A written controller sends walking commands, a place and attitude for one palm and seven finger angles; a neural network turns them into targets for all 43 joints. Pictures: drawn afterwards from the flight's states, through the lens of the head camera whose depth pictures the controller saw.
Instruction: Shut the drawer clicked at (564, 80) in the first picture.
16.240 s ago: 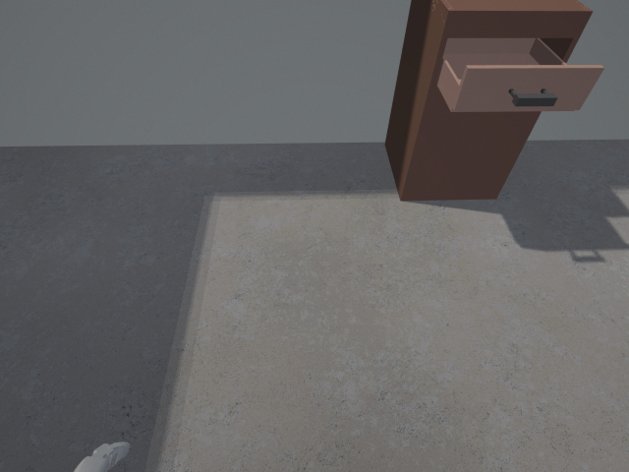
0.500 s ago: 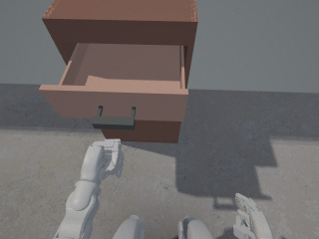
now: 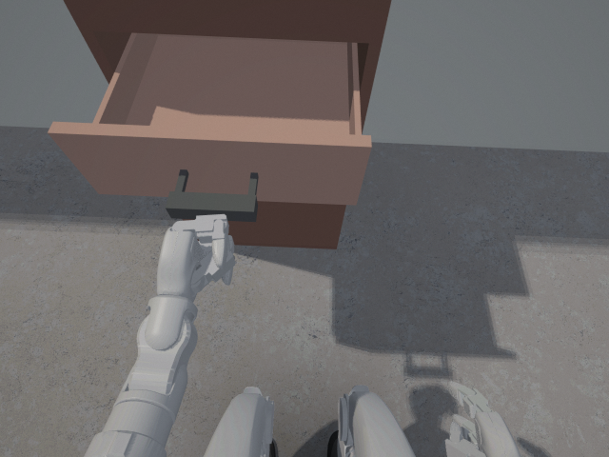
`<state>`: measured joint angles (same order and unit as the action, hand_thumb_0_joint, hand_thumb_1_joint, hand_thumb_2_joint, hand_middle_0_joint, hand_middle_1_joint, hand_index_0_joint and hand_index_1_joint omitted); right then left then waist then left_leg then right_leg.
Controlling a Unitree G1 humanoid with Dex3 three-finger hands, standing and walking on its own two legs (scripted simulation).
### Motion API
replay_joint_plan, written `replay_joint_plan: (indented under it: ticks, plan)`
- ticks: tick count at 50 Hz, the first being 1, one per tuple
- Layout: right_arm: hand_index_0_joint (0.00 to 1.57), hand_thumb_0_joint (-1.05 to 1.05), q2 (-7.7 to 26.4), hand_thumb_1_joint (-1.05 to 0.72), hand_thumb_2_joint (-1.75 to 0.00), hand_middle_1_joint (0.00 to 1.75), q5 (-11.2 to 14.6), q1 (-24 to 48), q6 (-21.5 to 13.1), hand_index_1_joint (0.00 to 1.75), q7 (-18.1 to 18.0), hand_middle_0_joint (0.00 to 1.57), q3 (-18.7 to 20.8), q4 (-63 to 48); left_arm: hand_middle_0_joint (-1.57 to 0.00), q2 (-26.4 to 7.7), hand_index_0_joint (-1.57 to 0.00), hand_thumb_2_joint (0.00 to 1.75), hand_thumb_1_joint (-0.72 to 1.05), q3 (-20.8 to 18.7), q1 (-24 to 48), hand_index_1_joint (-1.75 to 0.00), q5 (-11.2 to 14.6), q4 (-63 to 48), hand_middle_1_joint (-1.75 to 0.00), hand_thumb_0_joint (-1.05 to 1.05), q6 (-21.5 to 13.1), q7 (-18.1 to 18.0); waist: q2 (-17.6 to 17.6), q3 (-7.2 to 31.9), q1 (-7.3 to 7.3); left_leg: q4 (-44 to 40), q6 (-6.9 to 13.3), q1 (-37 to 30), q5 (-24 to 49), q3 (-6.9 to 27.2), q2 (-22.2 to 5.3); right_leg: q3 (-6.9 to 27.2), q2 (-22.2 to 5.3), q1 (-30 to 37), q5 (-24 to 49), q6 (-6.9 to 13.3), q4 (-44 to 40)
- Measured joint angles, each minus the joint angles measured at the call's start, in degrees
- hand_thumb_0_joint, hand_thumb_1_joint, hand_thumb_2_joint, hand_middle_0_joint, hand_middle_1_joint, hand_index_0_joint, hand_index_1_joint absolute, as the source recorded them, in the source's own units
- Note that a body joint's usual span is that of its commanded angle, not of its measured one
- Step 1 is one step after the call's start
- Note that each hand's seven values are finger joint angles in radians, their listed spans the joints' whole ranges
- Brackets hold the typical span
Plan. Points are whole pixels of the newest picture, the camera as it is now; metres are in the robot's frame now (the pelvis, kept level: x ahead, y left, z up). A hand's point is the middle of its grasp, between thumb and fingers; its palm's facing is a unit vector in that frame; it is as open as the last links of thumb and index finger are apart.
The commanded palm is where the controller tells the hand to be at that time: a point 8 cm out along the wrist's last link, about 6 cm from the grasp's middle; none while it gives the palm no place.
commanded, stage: bring the fist close to the handle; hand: left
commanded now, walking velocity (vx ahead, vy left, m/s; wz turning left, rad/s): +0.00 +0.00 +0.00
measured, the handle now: (216, 192) +0.46 +0.13 +0.02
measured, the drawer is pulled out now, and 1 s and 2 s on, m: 0.20 0.19 0.06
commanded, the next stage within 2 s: push the drawer shut in 0.40 s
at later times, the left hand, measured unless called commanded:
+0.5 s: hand (240, 264) +0.35 +0.09 +0.01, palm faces -0.08 -1.00 -0.01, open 3.3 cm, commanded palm +0.34 +0.15 +0.02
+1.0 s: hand (237, 237) +0.40 +0.10 +0.01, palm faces -0.06 -1.00 -0.06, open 2.8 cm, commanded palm +0.40 +0.15 +0.02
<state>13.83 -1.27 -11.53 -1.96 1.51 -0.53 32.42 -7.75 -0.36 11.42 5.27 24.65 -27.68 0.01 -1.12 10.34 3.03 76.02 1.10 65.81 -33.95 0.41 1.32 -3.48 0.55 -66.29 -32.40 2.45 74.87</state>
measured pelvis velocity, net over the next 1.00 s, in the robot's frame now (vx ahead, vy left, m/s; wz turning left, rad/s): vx -0.02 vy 0.00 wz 0.00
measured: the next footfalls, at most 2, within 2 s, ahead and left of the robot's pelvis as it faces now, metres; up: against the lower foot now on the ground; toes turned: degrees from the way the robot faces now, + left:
none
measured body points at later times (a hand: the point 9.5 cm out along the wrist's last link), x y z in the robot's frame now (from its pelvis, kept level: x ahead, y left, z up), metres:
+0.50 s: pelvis +0.00 +0.01 +0.00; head +0.12 +0.01 +0.44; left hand +0.35 +0.14 +0.02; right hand +0.13 -0.24 -0.11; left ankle +0.02 +0.11 -0.61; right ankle +0.03 -0.10 -0.61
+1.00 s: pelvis -0.02 +0.00 -0.01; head +0.12 +0.01 +0.42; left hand +0.39 +0.15 +0.01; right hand +0.10 -0.25 -0.13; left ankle +0.02 +0.11 -0.61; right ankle +0.03 -0.10 -0.61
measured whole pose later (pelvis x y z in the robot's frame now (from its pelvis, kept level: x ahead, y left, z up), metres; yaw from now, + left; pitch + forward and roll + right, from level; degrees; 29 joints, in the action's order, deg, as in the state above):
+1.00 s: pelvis -0.02 +0.00 -0.01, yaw +0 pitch +25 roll -1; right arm 13.9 -1.2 -11.8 0.3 0.3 -1.2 35.1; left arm -9.8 -2.8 26.3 4.5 40.5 -29.0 -1.5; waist -1.7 8.8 5.0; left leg 77.4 1.2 69.6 -32.5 1.2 1.4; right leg -4.3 0.4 -69.5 -30.8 2.4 75.4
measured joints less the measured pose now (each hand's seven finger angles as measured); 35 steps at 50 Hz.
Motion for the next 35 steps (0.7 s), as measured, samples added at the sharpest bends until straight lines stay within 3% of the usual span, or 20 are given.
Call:
replay_joint_plan:
  ticks: [7,14,22,27,31,35]
  plan:
    - [0.2,0.01,-0.3,-0.9,-0.9,0.3,0.4,0.3,2.0,0.3,0.0,0.2,-0.1,-1.1,-1.4,0.3,-1.4,0.9,0.9,0.2,1.5,-1.6,0.1,2.0,-1.6,0.01,3.6,0.4,-0.4,-0.7,0.77,1.1,0.4,1.7,-0.1,-0.5,-0.2,0.4,0.1,-1.8,0.2,-0.3,0.9]
    - [0.2,0.01,-0.3,-0.9,-0.9,0.3,0.3,-1.0,2.4,0.3,0.1,0.2,-0.2,-0.6,-1.4,0.5,-1.4,0.9,0.9,0.3,0.3,-1.6,0.0,-0.5,-1.6,0.02,0.7,-2.0,-0.7,-0.1,0.02,0.0,0.6,0.3,0.2,-0.7,0.0,0.7,0.0,-0.4,0.5,-0.7,-0.2]
    - [0.2,0.01,-0.1,-0.9,-0.9,0.3,0.6,-0.7,3.3,0.3,0.2,0.2,-0.2,-1.3,-1.4,0.9,-1.4,0.9,0.9,1.6,1.5,-1.6,-0.5,3.1,-1.6,0.01,3.0,-1.1,-0.4,-0.2,0.67,-0.2,0.6,0.4,0.5,-0.3,0.0,0.3,0.0,-0.2,0.8,-0.5,-0.6]
    - [0.2,0.01,0.0,-0.9,-0.9,0.3,0.2,-0.5,3.0,0.3,0.1,0.2,0.1,-1.5,-1.4,1.3,-1.4,0.9,0.9,1.8,0.1,-1.6,-0.9,0.8,-1.6,0.01,0.7,-2.7,-0.2,-0.3,0.7,-0.4,0.6,0.0,0.5,-0.5,-0.1,0.5,0.1,0.0,0.8,-0.6,-0.7]
    - [0.2,0.01,0.1,-0.9,-0.9,0.3,0.0,0.1,3.1,0.3,0.2,0.2,-0.1,-0.9,-1.4,0.6,-1.4,0.9,0.9,1.4,3.1,-1.6,-2.1,3.4,-1.6,0.01,-0.6,-3.6,-0.2,-0.3,0.7,0.4,0.4,0.7,0.4,-0.1,0.1,0.1,-0.1,-0.6,0.6,-0.4,0.0]
    - [0.2,0.01,0.1,-0.9,-0.9,0.3,0.2,0.8,3.3,0.3,0.0,0.2,-0.4,-0.5,-1.4,-0.4,-1.4,0.9,0.9,0.5,7.3,-1.6,-2.1,7.3,-1.6,0.0,0.3,-3.0,-0.3,-0.8,1.15,1.1,0.3,2.0,0.4,0.3,0.1,-0.3,-0.1,-1.7,0.5,-0.2,0.6]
